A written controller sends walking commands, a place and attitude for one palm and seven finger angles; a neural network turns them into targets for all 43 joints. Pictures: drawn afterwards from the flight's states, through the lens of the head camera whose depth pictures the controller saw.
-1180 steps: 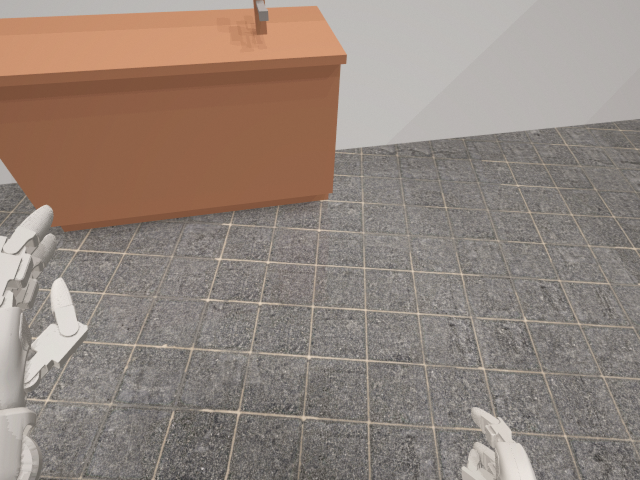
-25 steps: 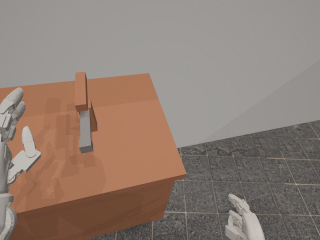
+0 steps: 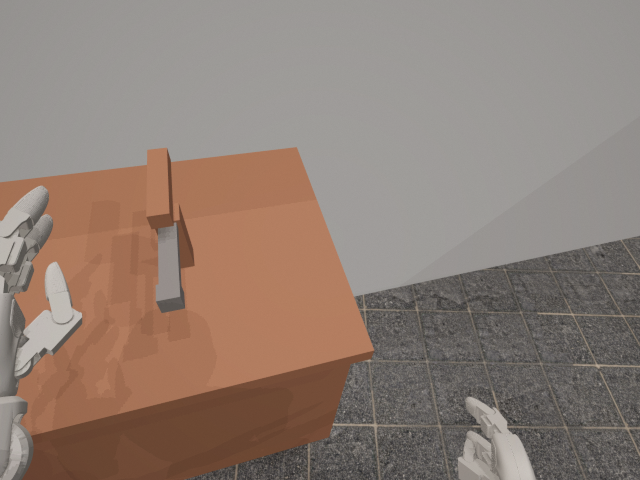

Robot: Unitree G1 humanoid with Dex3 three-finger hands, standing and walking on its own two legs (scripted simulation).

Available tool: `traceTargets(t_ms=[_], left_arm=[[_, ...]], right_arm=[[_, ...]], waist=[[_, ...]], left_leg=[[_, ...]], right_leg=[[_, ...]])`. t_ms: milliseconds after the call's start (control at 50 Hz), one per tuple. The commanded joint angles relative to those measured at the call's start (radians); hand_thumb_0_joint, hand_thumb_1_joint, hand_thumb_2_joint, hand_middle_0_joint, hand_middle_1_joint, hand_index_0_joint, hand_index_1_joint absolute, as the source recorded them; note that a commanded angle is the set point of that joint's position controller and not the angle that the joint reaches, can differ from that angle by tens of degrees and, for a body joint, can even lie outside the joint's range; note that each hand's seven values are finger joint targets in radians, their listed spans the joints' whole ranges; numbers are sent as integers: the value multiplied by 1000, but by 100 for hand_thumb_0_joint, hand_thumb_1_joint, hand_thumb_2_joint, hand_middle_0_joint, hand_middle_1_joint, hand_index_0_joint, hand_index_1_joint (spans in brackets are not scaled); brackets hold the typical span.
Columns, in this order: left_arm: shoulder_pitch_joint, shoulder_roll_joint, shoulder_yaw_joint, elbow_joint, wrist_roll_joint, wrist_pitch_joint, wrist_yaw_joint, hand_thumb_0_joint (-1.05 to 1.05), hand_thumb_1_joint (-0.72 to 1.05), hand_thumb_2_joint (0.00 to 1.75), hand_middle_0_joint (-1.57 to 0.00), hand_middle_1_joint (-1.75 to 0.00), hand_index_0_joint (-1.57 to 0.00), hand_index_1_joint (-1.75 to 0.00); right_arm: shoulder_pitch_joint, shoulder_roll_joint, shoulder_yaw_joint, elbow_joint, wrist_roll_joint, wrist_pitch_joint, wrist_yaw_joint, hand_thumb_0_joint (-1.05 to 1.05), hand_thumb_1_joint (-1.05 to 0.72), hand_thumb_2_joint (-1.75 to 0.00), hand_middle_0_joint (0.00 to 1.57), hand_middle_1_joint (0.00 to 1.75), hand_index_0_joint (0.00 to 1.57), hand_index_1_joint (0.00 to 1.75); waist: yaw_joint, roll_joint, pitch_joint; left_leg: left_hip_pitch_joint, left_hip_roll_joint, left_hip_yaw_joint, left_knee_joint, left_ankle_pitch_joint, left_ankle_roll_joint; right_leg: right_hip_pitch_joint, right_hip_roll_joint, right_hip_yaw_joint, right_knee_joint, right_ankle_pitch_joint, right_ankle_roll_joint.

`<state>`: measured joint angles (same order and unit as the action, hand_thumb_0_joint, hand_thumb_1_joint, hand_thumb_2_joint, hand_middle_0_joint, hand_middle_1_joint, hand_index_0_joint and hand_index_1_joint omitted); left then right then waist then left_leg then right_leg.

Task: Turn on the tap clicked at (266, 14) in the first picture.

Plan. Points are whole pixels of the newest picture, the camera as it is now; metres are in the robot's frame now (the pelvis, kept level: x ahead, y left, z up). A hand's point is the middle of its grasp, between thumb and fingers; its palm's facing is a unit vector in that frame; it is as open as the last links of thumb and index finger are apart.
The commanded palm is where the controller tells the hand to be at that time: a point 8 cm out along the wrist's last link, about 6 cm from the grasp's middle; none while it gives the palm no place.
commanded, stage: shuffle to correct the standing spot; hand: left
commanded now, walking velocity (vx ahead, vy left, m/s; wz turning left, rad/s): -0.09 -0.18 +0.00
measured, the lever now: (170, 296) +0.31 +0.22 +0.05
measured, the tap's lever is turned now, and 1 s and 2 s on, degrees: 0 0 0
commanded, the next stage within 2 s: come to a stop and stand still in 1.62 s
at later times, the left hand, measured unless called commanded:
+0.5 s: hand (122, 334) +0.20 +0.20 +0.16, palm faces +0.35 -0.85 -0.38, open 7.4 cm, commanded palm +0.15 +0.23 +0.17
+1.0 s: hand (159, 367) +0.18 +0.16 +0.17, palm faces +0.29 -0.82 -0.49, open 7.4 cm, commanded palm +0.11 +0.20 +0.17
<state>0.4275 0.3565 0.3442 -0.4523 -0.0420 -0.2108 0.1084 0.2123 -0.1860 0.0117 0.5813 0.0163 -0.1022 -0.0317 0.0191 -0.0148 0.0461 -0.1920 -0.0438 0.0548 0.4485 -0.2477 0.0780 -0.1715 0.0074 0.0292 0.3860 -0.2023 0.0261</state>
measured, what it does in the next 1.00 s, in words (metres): shifts its weight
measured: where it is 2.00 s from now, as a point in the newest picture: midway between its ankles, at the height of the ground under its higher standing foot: outside the picture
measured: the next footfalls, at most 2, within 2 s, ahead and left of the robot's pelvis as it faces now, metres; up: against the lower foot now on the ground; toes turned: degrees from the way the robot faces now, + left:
right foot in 1.34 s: -0.02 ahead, -0.20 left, +0.00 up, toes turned -2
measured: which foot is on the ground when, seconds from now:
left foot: down 0.00-1.00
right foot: down 0.00-1.00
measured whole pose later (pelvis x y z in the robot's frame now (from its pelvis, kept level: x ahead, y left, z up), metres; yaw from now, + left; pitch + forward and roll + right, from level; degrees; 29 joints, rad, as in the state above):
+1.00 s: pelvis -0.05 -0.08 -0.01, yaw -1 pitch +2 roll -1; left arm 0.49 0.43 0.44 -0.56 -0.07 -0.28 0.07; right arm 0.19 -0.20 -0.04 0.56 -0.01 -0.12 -0.06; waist -0.01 -0.01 0.08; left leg -0.39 0.07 0.01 0.57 -0.22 -0.03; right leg -0.36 0.11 -0.02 0.49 -0.17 -0.08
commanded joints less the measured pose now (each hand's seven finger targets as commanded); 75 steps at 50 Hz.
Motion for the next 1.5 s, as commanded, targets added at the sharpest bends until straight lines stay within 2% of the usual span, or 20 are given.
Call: traceTargets(t_ms=[0,180,280,380,600,700,820,920,980,1020,1060,1100,1140,1160,1180,1220,1320,1360,1400,1480], left_arm=[[-79,146,90,-202,-4,-53,16,0,90,90,-20,-30,-20,-30],[-94,174,116,-239,-11,-44,15,0,90,90,-20,-30,-20,-30],[-64,178,128,-255,-15,-39,12,0,90,90,-20,-30,-20,-30],[-29,187,145,-249,-25,-31,10,0,90,90,-20,-30,-20,-30],[-38,180,129,-246,-37,-15,6,0,90,90,-20,-30,-20,-30],[3,211,161,-316,-42,-43,6,0,90,90,-20,-30,-20,-30],[66,229,209,-293,-39,-93,-11,0,90,90,-20,-30,-20,-30],[61,233,227,-296,-34,-128,-20,0,90,90,-20,-30,-20,-30],[80,242,234,-283,-35,-124,-15,0,90,90,-20,-30,-20,-30],[64,227,202,-295,-37,-108,-5,0,90,90,-20,-30,-20,-30],[80,216,181,-278,-37,-82,4,0,90,90,-20,-30,-20,-30],[52,204,157,-283,-40,-70,2,0,90,90,-20,-30,-20,-30],[7,201,164,-297,-33,-65,6,0,90,90,-20,-30,-20,-30],[-21,193,158,-308,-25,-54,3,0,90,90,-20,-30,-20,-30],[-87,205,148,-355,-21,-56,-3,0,90,90,-20,-30,-20,-30],[-68,179,136,-300,-12,-43,-11,0,90,90,-20,-30,-20,-30],[-96,197,151,-306,-7,-41,-16,0,90,90,-20,-30,-20,-30],[-53,166,127,-275,-14,-29,-20,0,90,90,-20,-30,-20,-30],[4,184,139,-298,-33,-24,-17,0,90,90,-20,-30,-20,-30],[0,238,194,-361,-48,-32,-7,0,90,90,-20,-30,-20,-30]], right_arm=[[-84,-136,-53,-156,-3,-48,-15,0,-90,-90,20,30,20,30],[-94,-126,-63,-172,2,-46,-10,0,-90,-90,20,30,20,30],[-92,-127,-68,-181,4,-43,-2,0,-90,-90,20,30,20,30],[-90,-128,-74,-184,6,-42,-5,0,-90,-90,20,30,20,30],[-78,-131,-81,-180,-2,-34,-21,0,-90,-90,20,30,20,30],[-66,-128,-82,-187,-9,-34,-26,0,-90,-90,20,30,20,30],[-58,-128,-91,-176,-20,-42,-38,0,-90,-90,20,30,20,30],[-46,-127,-96,-156,-27,-65,-41,0,-90,-90,20,30,20,30],[-19,-121,-100,-148,-21,-72,-37,0,-90,-90,20,30,20,30],[-11,-115,-93,-148,-18,-71,-34,0,-90,-90,20,30,20,30],[-20,-106,-78,-143,-21,-69,-35,0,-90,-90,20,30,20,30],[-32,-115,-66,-152,-21,-65,-40,0,-90,-90,20,30,20,30],[-61,-135,-64,-166,-18,-62,-45,0,-90,-90,20,30,20,30],[-65,-136,-71,-175,-17,-57,-43,0,-90,-90,20,30,20,30],[-78,-121,-73,-183,-17,-55,-43,0,-90,-90,20,30,20,30],[-39,-136,-87,-174,-22,-57,-17,0,-90,-90,20,30,20,30],[-22,-142,-86,-170,-9,-65,19,0,-90,-90,20,30,20,30],[-25,-145,-100,-178,2,-63,21,0,-90,-90,20,30,20,30],[-21,-132,-92,-177,-4,-56,13,0,-90,-90,20,30,20,30],[-49,-123,-79,-169,-8,-53,-6,0,-90,-90,20,30,20,30]], waist=[[-4,51,-135],[3,118,-153],[5,130,-147],[3,98,-157],[-13,-7,-148],[-14,36,-180],[-10,65,-224],[-14,65,-217],[-21,-33,-220],[-22,-88,-200],[-24,-80,-184],[-26,-15,-146],[-22,213,-114],[-14,240,-99],[-16,223,-88],[-11,210,-72],[-32,159,-78],[-24,64,-86],[-35,33,-85],[-36,110,-128]], left_leg=[[-2,145,-119,-110,160,-74],[45,212,-125,-103,270,-81],[4,233,-126,-95,207,-65],[0,218,-110,-52,168,-55],[-7,149,-74,24,-24,-51],[-2,149,-70,57,125,-56],[-37,225,-90,49,324,-41],[-136,213,-91,74,129,-32],[-96,98,-33,178,-129,-56],[-47,55,-16,248,-163,-64],[-4,73,-20,181,-132,-60],[6,143,-83,-5,-137,-38],[-144,337,-305,-182,-307,37],[-258,417,-356,-229,-334,76],[-264,419,-329,-230,-254,77],[-228,376,-245,-162,-184,54],[-190,264,-168,0,-230,-29],[-190,192,-99,73,-290,-54],[-130,141,-75,130,-219,-60],[-80,193,-134,47,-75,-51]], right_leg=[[62,-53,32,-13,182,-43],[20,-35,6,31,140,-29],[11,-33,8,43,108,-31],[-3,-42,41,17,161,-36],[-106,-80,143,-88,13,-52],[-99,-98,117,-61,185,-42],[-33,-65,44,48,355,20],[-43,-78,72,68,251,8],[-155,-143,186,-87,58,-18],[-234,-196,242,-188,-171,-51],[-255,-182,207,-163,-212,-77],[-261,-108,139,-86,-236,-58],[-199,-8,58,158,-231,4],[-107,6,31,335,-171,12],[-94,5,29,410,-169,6],[-102,-4,2,359,-210,-15],[-9,1,-65,4,-93,-35],[-83,-33,3,13,-145,-72],[-190,-87,81,-20,-167,-114],[-160,-56,23,61,-50,-81]])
